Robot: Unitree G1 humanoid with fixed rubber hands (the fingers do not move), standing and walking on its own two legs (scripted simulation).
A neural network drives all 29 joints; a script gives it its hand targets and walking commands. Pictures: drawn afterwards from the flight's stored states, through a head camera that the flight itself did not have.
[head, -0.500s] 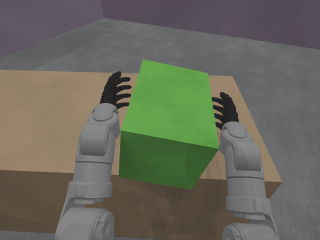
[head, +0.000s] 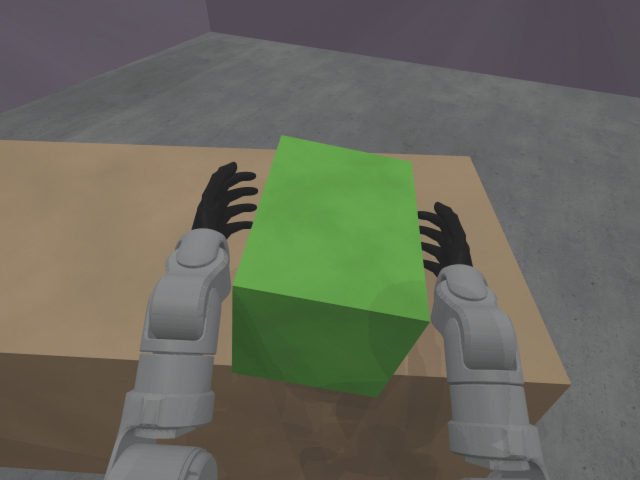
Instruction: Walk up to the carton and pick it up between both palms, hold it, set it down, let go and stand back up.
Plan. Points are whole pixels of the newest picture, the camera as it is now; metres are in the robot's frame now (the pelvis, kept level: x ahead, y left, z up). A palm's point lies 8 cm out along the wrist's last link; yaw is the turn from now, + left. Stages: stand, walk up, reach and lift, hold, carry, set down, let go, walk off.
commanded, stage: hold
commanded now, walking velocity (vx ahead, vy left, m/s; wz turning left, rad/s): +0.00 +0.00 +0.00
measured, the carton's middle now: (327, 260) +0.40 +0.02 +0.10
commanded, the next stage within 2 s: set down in 0.20 s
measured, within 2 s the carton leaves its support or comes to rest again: neither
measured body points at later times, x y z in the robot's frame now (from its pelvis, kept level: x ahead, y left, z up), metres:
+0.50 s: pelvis -0.04 +0.01 +0.00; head -0.06 +0.00 +0.45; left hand +0.35 +0.14 +0.19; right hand +0.34 -0.14 +0.15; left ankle -0.03 +0.13 -0.76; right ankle +0.03 -0.10 -0.76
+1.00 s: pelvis +0.00 -0.02 +0.00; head +0.02 -0.04 +0.45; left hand +0.40 +0.13 +0.12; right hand +0.40 -0.16 +0.07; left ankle -0.03 +0.13 -0.75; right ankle +0.03 -0.10 -0.76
